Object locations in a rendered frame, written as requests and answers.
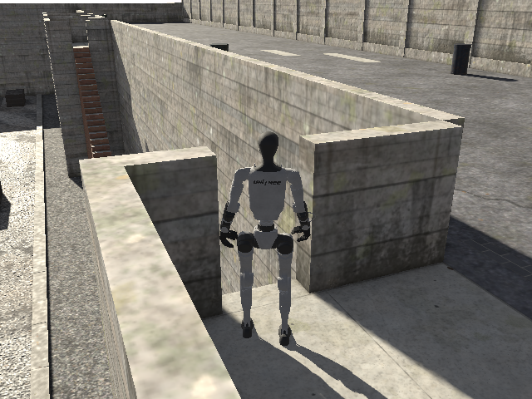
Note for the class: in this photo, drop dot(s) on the robot right forearm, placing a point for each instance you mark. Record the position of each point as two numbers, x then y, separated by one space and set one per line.
304 219

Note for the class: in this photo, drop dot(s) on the humanoid robot head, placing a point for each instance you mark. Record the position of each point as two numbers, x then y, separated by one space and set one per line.
268 145

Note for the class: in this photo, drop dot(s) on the left robot upper arm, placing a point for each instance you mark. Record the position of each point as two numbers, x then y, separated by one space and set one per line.
240 175

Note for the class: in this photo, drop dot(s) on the robot left hand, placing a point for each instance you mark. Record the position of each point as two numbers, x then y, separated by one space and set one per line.
230 235

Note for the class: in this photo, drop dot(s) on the robot right hand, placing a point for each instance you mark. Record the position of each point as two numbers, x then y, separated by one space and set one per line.
298 229

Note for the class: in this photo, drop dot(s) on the robot right thigh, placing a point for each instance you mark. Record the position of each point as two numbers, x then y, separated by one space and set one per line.
285 255

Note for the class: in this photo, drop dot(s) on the robot left forearm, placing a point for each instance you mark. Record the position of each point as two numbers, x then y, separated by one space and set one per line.
226 220

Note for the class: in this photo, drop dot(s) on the right robot upper arm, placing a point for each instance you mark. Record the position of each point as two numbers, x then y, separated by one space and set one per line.
296 186

